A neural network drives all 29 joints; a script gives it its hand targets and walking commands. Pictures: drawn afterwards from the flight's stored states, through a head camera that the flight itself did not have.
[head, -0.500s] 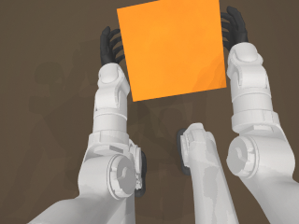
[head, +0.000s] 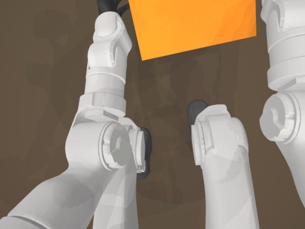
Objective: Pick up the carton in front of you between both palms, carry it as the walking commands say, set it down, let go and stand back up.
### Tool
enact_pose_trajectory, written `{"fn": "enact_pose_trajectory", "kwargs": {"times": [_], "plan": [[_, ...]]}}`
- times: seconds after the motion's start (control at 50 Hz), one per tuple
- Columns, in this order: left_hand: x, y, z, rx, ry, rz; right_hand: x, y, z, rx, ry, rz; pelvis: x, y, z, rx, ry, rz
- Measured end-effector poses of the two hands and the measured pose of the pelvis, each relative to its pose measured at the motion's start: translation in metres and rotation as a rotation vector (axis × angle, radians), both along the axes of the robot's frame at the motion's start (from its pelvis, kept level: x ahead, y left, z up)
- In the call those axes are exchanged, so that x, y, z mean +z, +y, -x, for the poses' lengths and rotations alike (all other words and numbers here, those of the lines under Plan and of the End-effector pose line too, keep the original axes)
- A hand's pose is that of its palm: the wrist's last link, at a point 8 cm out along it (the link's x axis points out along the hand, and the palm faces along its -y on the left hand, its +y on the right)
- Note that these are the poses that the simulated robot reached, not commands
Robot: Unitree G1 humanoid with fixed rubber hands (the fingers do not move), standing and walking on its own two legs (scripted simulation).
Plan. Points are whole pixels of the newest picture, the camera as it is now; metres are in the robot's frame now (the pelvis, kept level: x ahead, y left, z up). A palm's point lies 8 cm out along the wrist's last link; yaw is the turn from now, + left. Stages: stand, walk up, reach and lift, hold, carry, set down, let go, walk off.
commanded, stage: set down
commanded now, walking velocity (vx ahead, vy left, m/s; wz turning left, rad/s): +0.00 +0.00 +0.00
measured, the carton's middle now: (184, 2) +0.54 -0.14 -0.25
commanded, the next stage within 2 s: none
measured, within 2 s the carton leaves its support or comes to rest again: rests again in 0.78 s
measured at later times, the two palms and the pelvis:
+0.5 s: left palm (115, 15) +0.54 +0.01 -0.18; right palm out of the picture +0.52 -0.29 -0.18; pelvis +0.00 +0.00 -0.03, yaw +0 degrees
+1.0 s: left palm (115, 11) +0.55 +0.01 -0.20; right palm out of the picture +0.53 -0.30 -0.20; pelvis +0.01 +0.00 -0.03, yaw +1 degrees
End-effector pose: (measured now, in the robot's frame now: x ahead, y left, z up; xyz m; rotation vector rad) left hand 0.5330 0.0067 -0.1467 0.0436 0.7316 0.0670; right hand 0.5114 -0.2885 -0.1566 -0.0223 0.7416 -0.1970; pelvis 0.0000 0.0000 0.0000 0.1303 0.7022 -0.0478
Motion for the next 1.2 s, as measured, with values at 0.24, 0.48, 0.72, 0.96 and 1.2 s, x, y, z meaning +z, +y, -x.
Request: {"fn": "enact_pose_trajectory", "kwargs": {"times": [0.24, 0.48, 0.72, 0.96, 1.2], "plan": [[-0.029, 0.002, -0.004, 0.002, -0.001, 0.042, -0.022, -0.002, -0.012, 0.009, 0.002, -0.003, -0.019, -0.002, -0.002, 0.021, -0.053, 0.02], [-0.031, 0.001, -0.006, -0.044, 0.003, 0.053, -0.023, -0.006, -0.007, 0.019, 0.013, -0.015, -0.025, 0.003, 0.003, 0.031, -0.074, 0.031], [-0.039, 0.001, -0.012, -0.065, -0.018, 0.081, -0.03, -0.01, -0.013, 0.033, 0.032, -0.015, -0.028, 0.0, 0.001, 0.032, -0.073, 0.033], [-0.05, 0.002, -0.02, -0.085, -0.023, 0.098, -0.039, -0.011, -0.021, 0.03, 0.027, -0.033, -0.03, -0.001, -0.008, 0.037, -0.048, 0.032], [-0.06, 0.009, -0.019, -0.133, -0.035, 0.052, -0.051, -0.009, -0.017, 0.007, -0.006, -0.051, -0.034, 0.003, -0.011, 0.038, -0.064, 0.04]]}}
